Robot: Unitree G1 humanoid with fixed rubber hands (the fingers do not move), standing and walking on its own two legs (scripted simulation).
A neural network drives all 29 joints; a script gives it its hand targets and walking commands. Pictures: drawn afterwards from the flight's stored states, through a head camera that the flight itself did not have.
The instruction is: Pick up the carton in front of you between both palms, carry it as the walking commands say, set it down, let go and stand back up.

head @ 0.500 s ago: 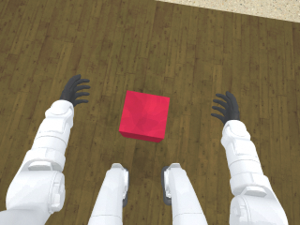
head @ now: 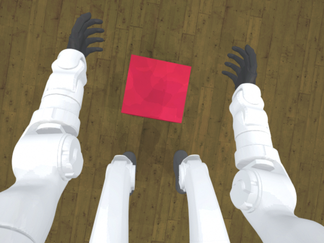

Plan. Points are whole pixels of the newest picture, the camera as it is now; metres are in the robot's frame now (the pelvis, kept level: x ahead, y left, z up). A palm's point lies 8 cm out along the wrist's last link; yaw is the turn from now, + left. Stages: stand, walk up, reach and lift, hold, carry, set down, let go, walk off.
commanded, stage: reach and lift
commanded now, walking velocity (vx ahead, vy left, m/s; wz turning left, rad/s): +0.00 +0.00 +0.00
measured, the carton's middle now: (154, 93) +0.47 +0.00 -0.48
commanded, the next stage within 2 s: none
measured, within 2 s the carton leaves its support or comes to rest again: leaves its support in 1.46 s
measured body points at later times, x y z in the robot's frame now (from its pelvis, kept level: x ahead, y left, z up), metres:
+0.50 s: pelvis -0.05 -0.01 -0.19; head +0.31 +0.01 +0.08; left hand +0.50 +0.18 -0.37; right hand +0.46 -0.19 -0.36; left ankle +0.06 +0.11 -0.57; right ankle +0.08 -0.14 -0.57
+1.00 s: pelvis -0.04 -0.01 -0.23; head +0.32 +0.02 +0.03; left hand +0.51 +0.16 -0.42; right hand +0.47 -0.19 -0.41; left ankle +0.06 +0.11 -0.57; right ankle +0.07 -0.14 -0.57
